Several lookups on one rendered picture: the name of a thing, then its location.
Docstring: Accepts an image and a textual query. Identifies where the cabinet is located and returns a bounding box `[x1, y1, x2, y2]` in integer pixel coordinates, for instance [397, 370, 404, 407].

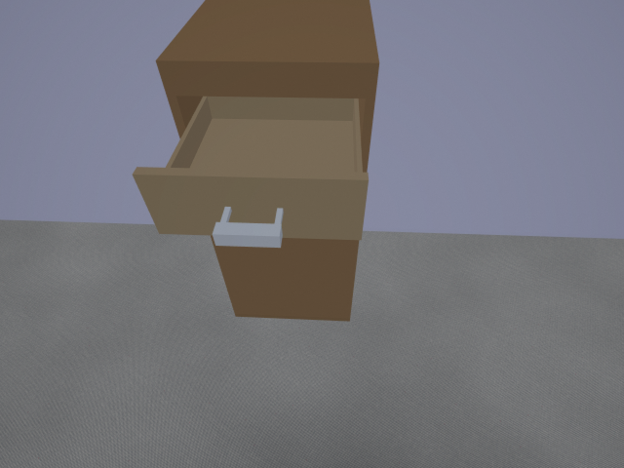
[156, 0, 379, 322]

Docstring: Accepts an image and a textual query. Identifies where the handle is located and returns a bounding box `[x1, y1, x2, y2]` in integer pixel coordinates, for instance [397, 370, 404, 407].
[213, 207, 284, 248]

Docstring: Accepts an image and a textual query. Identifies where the drawer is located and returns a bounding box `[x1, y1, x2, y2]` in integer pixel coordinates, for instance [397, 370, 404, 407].
[133, 97, 369, 240]

